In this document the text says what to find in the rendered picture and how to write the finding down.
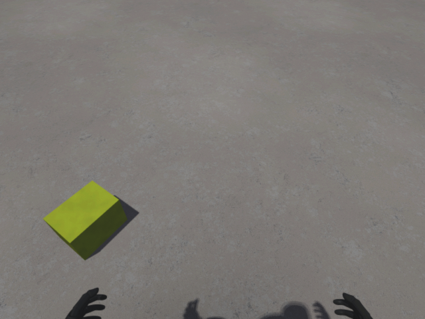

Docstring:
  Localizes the robot left hand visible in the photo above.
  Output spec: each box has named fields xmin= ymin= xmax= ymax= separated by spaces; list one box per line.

xmin=65 ymin=288 xmax=107 ymax=319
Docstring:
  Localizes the carton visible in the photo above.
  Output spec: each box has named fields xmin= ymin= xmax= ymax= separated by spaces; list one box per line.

xmin=43 ymin=181 xmax=127 ymax=260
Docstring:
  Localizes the robot right hand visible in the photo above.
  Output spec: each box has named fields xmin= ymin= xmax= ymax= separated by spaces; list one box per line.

xmin=333 ymin=293 xmax=373 ymax=319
